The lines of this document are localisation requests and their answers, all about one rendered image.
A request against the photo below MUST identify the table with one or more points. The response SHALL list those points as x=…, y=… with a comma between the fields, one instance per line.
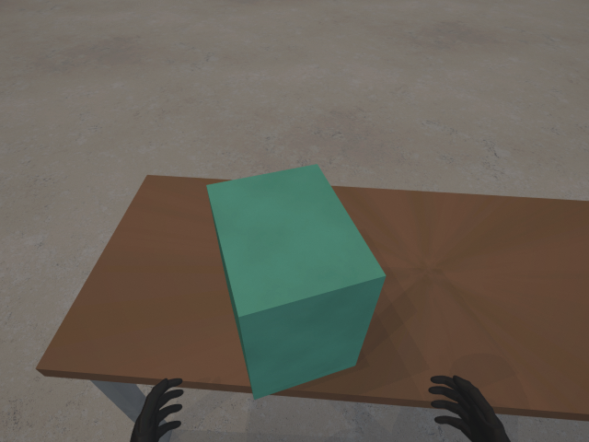
x=492, y=289

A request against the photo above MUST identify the left robot hand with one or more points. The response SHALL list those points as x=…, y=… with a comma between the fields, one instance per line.
x=146, y=427

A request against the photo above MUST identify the right robot hand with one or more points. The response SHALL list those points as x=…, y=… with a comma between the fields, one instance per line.
x=478, y=420

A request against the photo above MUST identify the carton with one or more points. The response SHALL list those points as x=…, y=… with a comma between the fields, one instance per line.
x=303, y=283

